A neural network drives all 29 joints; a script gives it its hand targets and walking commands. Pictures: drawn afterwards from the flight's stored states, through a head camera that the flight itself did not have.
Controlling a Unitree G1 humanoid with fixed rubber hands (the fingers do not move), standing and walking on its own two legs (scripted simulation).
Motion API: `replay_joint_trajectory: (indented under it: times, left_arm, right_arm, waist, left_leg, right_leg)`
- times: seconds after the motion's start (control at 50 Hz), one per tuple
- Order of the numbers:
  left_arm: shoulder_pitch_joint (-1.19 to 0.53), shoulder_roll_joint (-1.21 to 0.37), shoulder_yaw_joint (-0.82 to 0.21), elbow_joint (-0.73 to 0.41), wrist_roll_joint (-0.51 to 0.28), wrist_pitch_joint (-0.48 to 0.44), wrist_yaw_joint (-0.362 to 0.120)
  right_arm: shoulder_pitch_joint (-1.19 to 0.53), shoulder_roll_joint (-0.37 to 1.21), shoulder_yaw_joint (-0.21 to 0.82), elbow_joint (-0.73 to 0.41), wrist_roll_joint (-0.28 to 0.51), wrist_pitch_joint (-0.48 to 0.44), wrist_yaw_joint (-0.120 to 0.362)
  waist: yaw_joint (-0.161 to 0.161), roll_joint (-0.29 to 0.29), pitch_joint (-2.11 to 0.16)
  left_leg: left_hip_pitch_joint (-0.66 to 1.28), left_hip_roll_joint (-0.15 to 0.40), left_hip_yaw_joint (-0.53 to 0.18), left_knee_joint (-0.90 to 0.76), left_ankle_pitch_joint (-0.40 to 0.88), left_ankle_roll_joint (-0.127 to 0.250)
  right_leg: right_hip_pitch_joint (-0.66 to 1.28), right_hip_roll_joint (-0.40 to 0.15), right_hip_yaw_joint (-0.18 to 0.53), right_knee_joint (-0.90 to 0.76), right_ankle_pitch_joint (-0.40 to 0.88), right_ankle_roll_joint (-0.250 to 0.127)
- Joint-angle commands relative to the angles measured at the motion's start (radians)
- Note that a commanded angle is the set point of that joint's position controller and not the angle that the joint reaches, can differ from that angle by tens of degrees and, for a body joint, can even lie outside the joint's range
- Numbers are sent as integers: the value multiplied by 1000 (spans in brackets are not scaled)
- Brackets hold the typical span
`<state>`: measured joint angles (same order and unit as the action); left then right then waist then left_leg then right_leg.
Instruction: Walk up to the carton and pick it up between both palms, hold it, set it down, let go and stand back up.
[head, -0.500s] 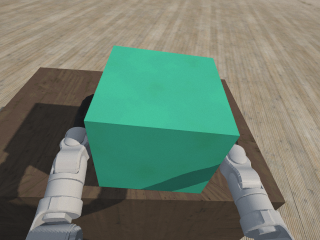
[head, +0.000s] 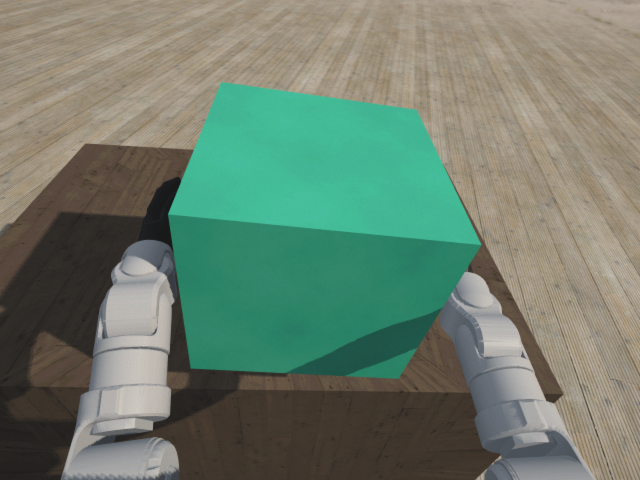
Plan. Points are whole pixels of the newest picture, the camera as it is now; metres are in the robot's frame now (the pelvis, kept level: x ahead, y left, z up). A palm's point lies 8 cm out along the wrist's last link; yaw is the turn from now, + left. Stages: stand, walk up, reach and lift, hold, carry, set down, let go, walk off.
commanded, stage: reach and lift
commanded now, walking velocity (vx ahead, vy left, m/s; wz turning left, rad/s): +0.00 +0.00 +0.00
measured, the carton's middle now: (310, 231) +0.42 +0.01 +0.14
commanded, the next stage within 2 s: hold in 0.76 s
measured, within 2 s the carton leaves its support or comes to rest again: neither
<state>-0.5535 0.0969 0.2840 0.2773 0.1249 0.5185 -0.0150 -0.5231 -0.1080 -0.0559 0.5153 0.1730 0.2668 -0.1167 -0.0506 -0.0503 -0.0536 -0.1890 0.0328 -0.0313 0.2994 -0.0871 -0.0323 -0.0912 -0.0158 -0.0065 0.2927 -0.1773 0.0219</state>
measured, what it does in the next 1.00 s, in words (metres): stands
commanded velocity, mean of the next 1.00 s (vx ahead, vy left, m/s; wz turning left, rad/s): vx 0.00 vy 0.00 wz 0.00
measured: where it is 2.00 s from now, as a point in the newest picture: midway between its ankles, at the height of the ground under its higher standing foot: outside the picture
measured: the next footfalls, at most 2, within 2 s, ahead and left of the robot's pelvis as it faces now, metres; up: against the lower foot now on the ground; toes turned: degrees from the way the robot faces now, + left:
none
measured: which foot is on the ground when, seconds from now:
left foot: down 0.00-1.00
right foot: down 0.00-1.00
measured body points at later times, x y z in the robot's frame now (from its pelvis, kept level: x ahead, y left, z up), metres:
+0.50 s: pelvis +0.02 +0.00 +0.00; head -0.01 +0.02 +0.45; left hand +0.40 +0.19 +0.16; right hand +0.39 -0.18 +0.14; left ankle +0.05 +0.14 -0.75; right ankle -0.01 -0.13 -0.75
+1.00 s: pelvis +0.01 +0.00 +0.00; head -0.03 +0.02 +0.45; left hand +0.38 +0.20 +0.18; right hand +0.38 -0.17 +0.17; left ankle +0.05 +0.14 -0.75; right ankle -0.01 -0.13 -0.75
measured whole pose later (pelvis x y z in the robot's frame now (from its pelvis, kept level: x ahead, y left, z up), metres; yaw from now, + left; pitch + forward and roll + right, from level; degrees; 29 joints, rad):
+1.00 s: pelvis +0.01 +0.00 +0.00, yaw +0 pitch -2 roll -1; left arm -0.51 0.10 0.29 0.10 0.11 0.68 -0.01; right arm -0.56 -0.15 -0.01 0.39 0.28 0.44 -0.16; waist -0.05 -0.04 -0.09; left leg -0.17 0.04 -0.05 0.32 -0.12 -0.04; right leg -0.05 -0.01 -0.01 0.26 -0.18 0.02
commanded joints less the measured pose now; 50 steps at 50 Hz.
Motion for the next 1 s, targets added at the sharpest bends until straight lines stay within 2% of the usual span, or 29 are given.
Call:
replay_joint_trajectory:
  times: [0.0, 0.12, 0.28, 0.44, 0.66, 0.78, 0.98]
  left_arm:
    - [-674, -633, -557, -162, -122, -66, -122]
    - [-695, -651, -594, -173, -144, -78, -107]
    - [-680, -657, -640, -230, -177, -71, -89]
    - [-645, -619, -631, -298, -186, -25, -94]
    - [-603, -547, -571, -384, -167, 49, -124]
    - [-630, -537, -571, -406, -170, 72, -135]
    - [-700, -575, -589, -374, -180, 95, -129]
  right_arm:
    - [-934, 560, 370, -361, 49, -108, 112]
    - [-949, 556, 369, -358, 63, -118, 112]
    - [-935, 548, 412, -421, 121, -90, 103]
    - [-902, 532, 464, -505, 185, -24, 82]
    - [-878, 512, 492, -588, 224, 65, 48]
    - [-882, 503, 467, -574, 217, 92, 44]
    - [-929, 497, 406, -513, 199, 109, 70]
  waist:
    - [-1, 83, -463]
    - [-14, 111, -508]
    - [-18, 125, -548]
    - [-5, 96, -529]
    - [8, 50, -489]
    - [-6, 61, -463]
    - [-24, 107, -469]
  left_leg:
    - [279, -74, 44, 6, 94, 7]
    - [313, -70, 36, 28, 150, -5]
    - [347, -68, 21, 65, 272, -21]
    - [326, -79, 17, 77, 331, -19]
    - [277, -98, 28, 59, 298, -3]
    - [281, -94, 30, 48, 261, -5]
    - [299, -79, 31, 39, 204, -17]
  right_leg:
    - [-55, 60, -44, -66, 106, 3]
    - [-67, 66, -51, -61, 141, 0]
    - [-51, 79, -47, -51, 237, 2]
    - [12, 82, -28, -40, 351, 18]
    - [90, 71, -5, -26, 458, 42]
    - [56, 72, -9, -40, 385, 40]
    - [-26, 81, -18, -69, 215, 16]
